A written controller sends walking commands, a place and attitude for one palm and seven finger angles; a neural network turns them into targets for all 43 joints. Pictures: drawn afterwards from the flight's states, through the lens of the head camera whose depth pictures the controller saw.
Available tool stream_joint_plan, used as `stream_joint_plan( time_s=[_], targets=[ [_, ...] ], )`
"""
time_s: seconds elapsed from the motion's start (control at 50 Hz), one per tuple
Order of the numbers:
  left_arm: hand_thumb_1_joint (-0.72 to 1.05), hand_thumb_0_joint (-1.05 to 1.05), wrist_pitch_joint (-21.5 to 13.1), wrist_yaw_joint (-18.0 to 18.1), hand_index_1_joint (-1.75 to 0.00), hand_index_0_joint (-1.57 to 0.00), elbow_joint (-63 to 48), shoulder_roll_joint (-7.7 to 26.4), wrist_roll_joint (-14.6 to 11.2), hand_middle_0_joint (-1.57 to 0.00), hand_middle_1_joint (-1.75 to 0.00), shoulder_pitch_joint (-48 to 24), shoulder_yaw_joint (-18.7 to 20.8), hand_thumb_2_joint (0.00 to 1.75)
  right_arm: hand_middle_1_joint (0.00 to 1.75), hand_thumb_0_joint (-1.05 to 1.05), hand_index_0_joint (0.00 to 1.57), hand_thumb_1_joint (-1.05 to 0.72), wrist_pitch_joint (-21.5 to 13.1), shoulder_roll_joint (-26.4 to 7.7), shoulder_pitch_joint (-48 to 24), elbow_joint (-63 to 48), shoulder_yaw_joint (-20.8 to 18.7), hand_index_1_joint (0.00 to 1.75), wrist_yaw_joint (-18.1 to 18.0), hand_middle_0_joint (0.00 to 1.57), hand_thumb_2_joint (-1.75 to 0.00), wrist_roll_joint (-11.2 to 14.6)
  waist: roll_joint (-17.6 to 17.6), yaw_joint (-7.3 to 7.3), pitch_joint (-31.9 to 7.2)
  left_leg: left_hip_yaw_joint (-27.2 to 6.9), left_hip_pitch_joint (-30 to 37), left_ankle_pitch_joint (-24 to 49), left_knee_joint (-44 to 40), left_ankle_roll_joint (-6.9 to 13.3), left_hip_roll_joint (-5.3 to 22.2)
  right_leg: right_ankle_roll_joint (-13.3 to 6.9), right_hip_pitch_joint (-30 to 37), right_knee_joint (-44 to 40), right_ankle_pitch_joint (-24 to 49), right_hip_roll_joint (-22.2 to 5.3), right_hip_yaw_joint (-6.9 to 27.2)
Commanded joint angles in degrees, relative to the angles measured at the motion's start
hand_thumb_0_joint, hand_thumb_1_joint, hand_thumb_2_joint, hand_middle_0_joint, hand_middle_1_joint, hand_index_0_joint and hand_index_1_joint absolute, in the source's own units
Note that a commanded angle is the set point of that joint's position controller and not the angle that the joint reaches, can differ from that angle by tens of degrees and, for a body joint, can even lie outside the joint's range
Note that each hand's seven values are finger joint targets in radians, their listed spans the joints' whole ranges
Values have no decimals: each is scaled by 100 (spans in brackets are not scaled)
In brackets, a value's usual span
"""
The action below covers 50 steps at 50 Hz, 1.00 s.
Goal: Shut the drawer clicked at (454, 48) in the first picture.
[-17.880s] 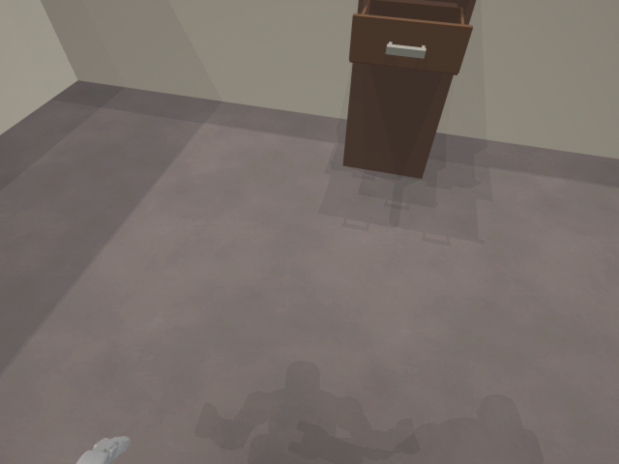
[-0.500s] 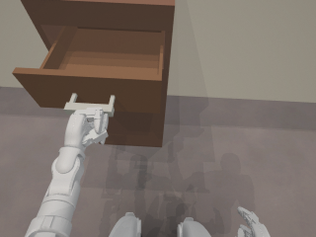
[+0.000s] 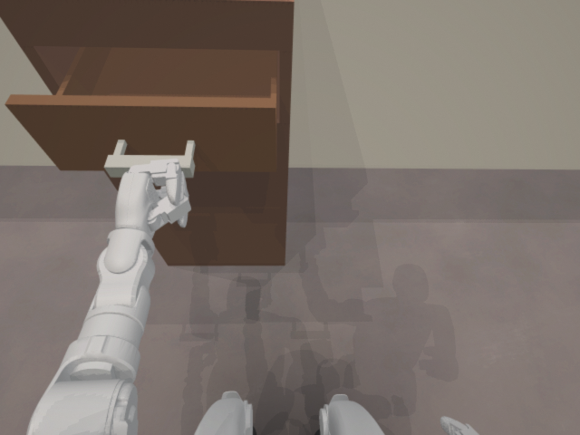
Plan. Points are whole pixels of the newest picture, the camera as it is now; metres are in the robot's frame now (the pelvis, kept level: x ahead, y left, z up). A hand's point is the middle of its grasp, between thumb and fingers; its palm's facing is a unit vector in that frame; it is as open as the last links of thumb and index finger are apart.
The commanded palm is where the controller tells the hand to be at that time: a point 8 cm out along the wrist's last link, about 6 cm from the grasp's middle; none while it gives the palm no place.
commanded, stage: push the drawer shut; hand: left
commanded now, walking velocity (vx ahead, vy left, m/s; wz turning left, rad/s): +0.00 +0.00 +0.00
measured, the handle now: (153, 156) +0.50 +0.20 +0.05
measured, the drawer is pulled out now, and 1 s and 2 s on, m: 0.12 0.02 0.00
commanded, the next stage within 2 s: pull the fist back off the drawer in 1.52 s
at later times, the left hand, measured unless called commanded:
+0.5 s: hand (187, 169) +0.48 +0.15 +0.05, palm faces -0.02 -1.00 -0.04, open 3.1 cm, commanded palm +0.47 +0.20 +0.06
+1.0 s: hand (193, 140) +0.53 +0.14 +0.06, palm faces +0.00 -1.00 -0.04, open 3.3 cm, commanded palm +0.53 +0.18 +0.06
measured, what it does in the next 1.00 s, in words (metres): stands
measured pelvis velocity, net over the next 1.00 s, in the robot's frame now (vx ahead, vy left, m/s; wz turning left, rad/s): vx -0.01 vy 0.01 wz -0.02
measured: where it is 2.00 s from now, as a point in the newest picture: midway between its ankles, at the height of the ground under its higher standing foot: outside the picture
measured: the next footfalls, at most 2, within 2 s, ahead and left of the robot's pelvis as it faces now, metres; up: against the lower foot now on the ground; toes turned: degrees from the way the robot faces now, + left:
none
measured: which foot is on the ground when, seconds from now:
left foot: down 0.00-1.00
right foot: down 0.00-1.00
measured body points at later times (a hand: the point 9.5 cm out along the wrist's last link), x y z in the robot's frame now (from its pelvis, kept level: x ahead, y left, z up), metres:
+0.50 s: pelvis -0.01 -0.01 -0.01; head +0.11 +0.00 +0.42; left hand +0.47 +0.20 +0.06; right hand +0.03 -0.27 -0.13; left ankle +0.03 +0.11 -0.67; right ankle +0.01 -0.11 -0.67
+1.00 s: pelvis -0.01 +0.01 -0.02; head +0.14 +0.02 +0.41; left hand +0.53 +0.20 +0.06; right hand -0.03 -0.25 -0.13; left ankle +0.03 +0.11 -0.67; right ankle +0.01 -0.11 -0.67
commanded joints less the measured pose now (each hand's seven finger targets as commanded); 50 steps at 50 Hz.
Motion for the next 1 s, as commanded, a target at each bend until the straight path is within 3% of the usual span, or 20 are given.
stream_joint_plan(
  time_s=[0.0, 0.12, 0.16, 0.2, 0.24, 0.3, 0.32, 0.34, 0.36, 0.44, 0.48, 0.58, 0.64, 0.68, 0.74, 0.8, 0.86, 0.9, 0.94, 0.98],
  targets=[
    [90, 0, -435, 79, -160, -140, -970, 1314, -44, -140, -160, -2844, 514, 90, 30, 0, 20, -90, -156, -842, 377, -491, -275, 30, -95, 20, -90, 15, -85, -217, -2013, -218, 1249, 1165, -634, 74, -104, 21, 876, -851, 1514, 90, 269],
    [90, 0, -536, -35, -160, -140, -734, 1321, -28, -140, -160, -3297, 521, 90, 30, 0, 20, -90, -127, -834, 494, -408, -277, 30, -105, 20, -90, -1, 263, -260, -2440, -259, 1590, 1391, -542, 53, -92, 9, 681, -765, 1615, 94, 265],
    [90, 0, -531, -40, -160, -140, -519, 1238, -46, -140, -160, -3577, 448, 90, 30, 0, 20, -90, -123, -826, 507, -356, -269, 30, -103, 20, -90, -4, 180, -360, -2351, -260, 1498, 1248, -515, 69, -87, 29, 585, -798, 1483, 102, 260],
    [90, 0, -551, -37, -160, -140, -311, 1458, -5, -140, -160, -3862, 557, 90, 30, 0, 20, -90, -121, -866, 568, -308, -261, 30, -123, 20, -90, -12, 55, -428, -2316, -280, 1331, 1083, -466, 96, -85, 30, 538, -794, 1331, 112, 285],
    [90, 0, -570, -40, -160, -140, -127, 1418, 25, -140, -160, -4190, 496, 90, 30, 0, 20, -90, -120, -862, 594, -270, -256, 30, -128, 20, -90, -11, 148, -509, -2329, -266, 1312, 991, -436, 105, -91, 43, 427, -815, 1224, 104, 300],
    [90, 0, -610, -48, -160, -140, 42, 1868, 53, -140, -160, -4477, 770, 90, 30, 0, 20, -90, -126, -911, 665, -255, -226, 30, -146, 20, -90, -33, 131, -500, -2432, -266, 1063, 887, -364, 128, -102, 36, 535, -774, 1138, 113, 370],
    [90, 0, -593, -75, -160, -140, 169, 1714, 77, -140, -160, -4476, 668, 90, 30, 0, 20, -90, -125, -881, 667, -280, -216, 30, -134, 20, -90, -33, 208, -520, -2524, -252, 1109, 920, -360, 126, -111, 40, 515, -779, 1160, 117, 361],
    [90, 0, -602, -66, -160, -140, 223, 1923, 87, -140, -160, -4528, 830, 90, 30, 0, 20, -90, -113, -911, 702, -252, -220, 30, -141, 20, -90, -46, 222, -495, -2575, -277, 1106, 998, -337, 118, -92, 31, 503, -732, 1215, 114, 344],
    [90, 0, -587, -95, -160, -140, 244, 1741, 81, -140, -160, -4631, 670, 90, 30, 0, 20, -90, -114, -882, 684, -274, -207, 30, -122, 20, -90, -46, 346, -540, -2585, -258, 1108, 967, -316, 121, -107, 41, 457, -749, 1185, 118, 370],
    [90, 0, -560, -111, -160, -140, 446, 1917, 123, -140, -160, -4896, 788, 90, 30, 0, 20, -90, -92, -920, 813, -257, -212, 30, -97, 20, -90, -77, 266, -628, -2692, -293, 1072, 1036, -252, 136, -75, 47, 375, -704, 1213, 144, 341],
    [90, 0, -543, -90, -160, -140, 529, 2191, 145, -140, -160, -4916, 1008, 90, 30, 0, 20, -90, -81, -954, 889, -257, -210, 30, -90, 20, -90, -98, 279, -594, -2746, -289, 1007, 1081, -237, 140, -68, 42, 456, -705, 1247, 154, 361],
    [90, 0, -514, -63, -160, -140, 668, 2239, 240, -140, -160, -5264, 1012, 90, 30, 0, 20, -90, -16, -987, 1041, -235, -211, 30, -50, 20, -90, -139, 446, -689, -2763, -342, 1109, 1153, -199, 134, -34, 35, 165, -653, 1195, 185, 292],
    [90, 0, -510, -55, -160, -140, 804, 2353, 305, -140, -160, -5192, 1098, 90, 30, 0, 20, -90, 52, -1015, 1160, -238, -209, 30, -15, 20, -90, -163, 538, -642, -2903, -387, 1285, 1417, -205, 111, -22, 8, 151, -605, 1363, 219, 245],
    [90, 0, -507, -28, -160, -140, 758, 2201, 317, -140, -160, -5377, 995, 90, 30, 0, 20, -90, 85, -999, 1208, -211, -219, 30, 8, 20, -90, -182, 512, -728, -2921, -384, 1327, 1437, -179, 120, -17, 28, 88, -622, 1379, 223, 233],
    [90, 0, -510, 34, -160, -140, 854, 2259, 394, -140, -160, -5520, 1007, 90, 30, 0, 20, -90, 136, -1032, 1270, -189, -220, 30, 27, 20, -90, -199, 705, -753, -2844, -430, 1440, 1470, -196, 100, -1, 6, -145, -609, 1298, 231, 186],
    [90, 0, -534, 121, -160, -140, 873, 2432, 450, -140, -160, -5605, 1145, 90, 30, 0, 20, -90, 174, -1071, 1370, -154, -228, 30, 33, 20, -90, -242, 657, -778, -2927, -484, 1552, 1610, -189, 101, 19, -3, -181, -580, 1362, 244, 148],
    [90, 0, -534, 170, -160, -140, 979, 2350, 532, -140, -160, -5851, 1033, 90, 30, 0, 20, -90, 206, -1053, 1410, -111, -214, 30, 52, 20, -90, -259, 659, -869, -2884, -483, 1473, 1559, -141, 104, 20, 10, -286, -588, 1298, 247, 145],
    [90, 0, -505, 214, -160, -140, 1153, 2482, 577, -140, -160, -6041, 1094, 90, 30, 0, 20, -90, 214, -1081, 1456, -81, -193, 30, 52, 20, -90, -278, 571, -958, -2703, -487, 1269, 1403, -125, 130, 12, 15, -320, -607, 1192, 253, 159],
    [90, 0, -517, 251, -160, -140, 1096, 2755, 634, -140, -160, -6200, 1262, 90, 30, 0, 20, -90, 227, -1103, 1512, -86, -190, 30, 39, 20, -90, -296, 635, -950, -2912, -493, 1276, 1532, -94, 133, 18, 20, -235, -560, 1293, 253, 164],
    [90, 0, -499, 238, -160, -140, 1208, 2562, 670, -140, -160, -6219, 1111, 90, 30, 0, 20, -90, 244, -1088, 1520, -80, -190, 30, 57, 20, -90, -310, 763, -998, -2934, -527, 1421, 1629, -74, 115, 27, 5, -404, -551, 1309, 250, 127]
  ],
)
